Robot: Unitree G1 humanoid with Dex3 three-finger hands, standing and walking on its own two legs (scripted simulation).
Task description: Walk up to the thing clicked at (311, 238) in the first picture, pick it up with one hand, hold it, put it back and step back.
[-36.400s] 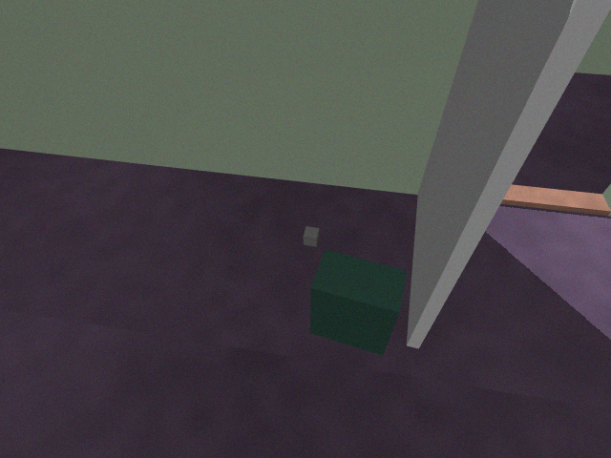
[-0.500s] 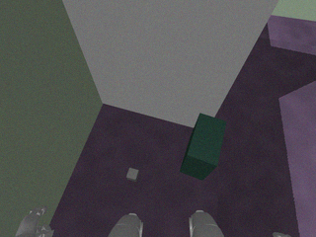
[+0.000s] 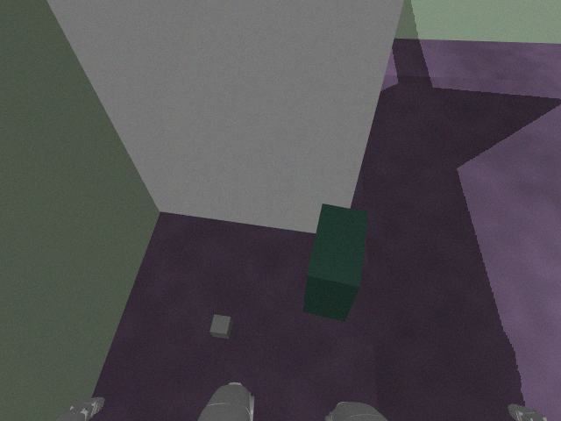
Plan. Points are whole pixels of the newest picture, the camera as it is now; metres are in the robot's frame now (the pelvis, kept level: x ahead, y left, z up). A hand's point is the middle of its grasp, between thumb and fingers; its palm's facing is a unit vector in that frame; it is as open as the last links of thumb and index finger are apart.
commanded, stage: walk up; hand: left
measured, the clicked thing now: (221, 326) +0.44 +0.25 -0.71
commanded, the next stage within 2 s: stand in 1.32 s
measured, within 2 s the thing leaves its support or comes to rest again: neither
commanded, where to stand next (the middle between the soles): +0.06 +0.00 m, yaw +1 degrees
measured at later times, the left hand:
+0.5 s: hand out of the picture +0.09 +0.25 -0.12, palm faces +0.02 -0.94 -0.34, open 7.4 cm
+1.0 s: hand out of the picture +0.08 +0.26 -0.12, palm faces +0.03 -0.94 -0.33, open 7.4 cm
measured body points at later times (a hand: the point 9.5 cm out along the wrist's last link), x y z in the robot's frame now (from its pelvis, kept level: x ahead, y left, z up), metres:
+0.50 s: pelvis +0.00 -0.01 +0.03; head +0.01 -0.01 +0.48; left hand +0.09 +0.30 -0.09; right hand +0.10 -0.30 -0.10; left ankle +0.00 +0.12 -0.71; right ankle +0.01 -0.12 -0.71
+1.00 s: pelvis +0.01 +0.01 +0.04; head +0.01 +0.01 +0.49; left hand +0.08 +0.31 -0.09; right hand +0.10 -0.29 -0.09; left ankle +0.00 +0.12 -0.71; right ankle +0.01 -0.12 -0.71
